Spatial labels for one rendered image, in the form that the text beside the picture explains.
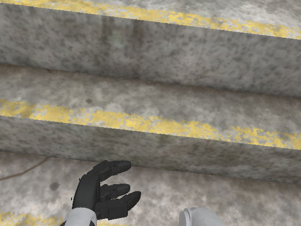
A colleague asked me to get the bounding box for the left robot forearm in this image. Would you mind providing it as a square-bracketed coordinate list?
[60, 207, 97, 226]

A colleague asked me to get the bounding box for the robot left hand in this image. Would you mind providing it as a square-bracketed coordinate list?
[71, 160, 141, 220]

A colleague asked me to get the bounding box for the right robot thigh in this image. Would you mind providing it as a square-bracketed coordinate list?
[179, 207, 227, 226]

